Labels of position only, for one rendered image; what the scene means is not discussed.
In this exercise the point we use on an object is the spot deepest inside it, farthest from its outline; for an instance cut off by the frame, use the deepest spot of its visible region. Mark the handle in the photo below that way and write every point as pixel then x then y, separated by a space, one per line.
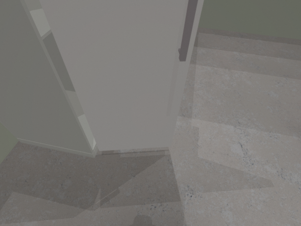
pixel 190 15

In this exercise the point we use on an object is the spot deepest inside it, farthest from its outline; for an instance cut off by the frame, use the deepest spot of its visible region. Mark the fridge door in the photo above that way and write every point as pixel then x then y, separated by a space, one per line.
pixel 123 60

